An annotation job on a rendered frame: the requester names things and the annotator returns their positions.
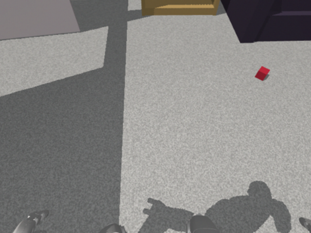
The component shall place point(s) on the left robot hand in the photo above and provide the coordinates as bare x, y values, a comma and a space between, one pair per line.
28, 225

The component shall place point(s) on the cube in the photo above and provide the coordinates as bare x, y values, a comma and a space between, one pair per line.
261, 74

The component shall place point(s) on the sofa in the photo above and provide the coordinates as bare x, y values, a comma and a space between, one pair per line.
270, 20

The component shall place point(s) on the bookshelf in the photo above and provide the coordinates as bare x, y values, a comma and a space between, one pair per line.
179, 7

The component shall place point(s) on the right robot hand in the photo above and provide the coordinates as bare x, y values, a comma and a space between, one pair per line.
305, 223

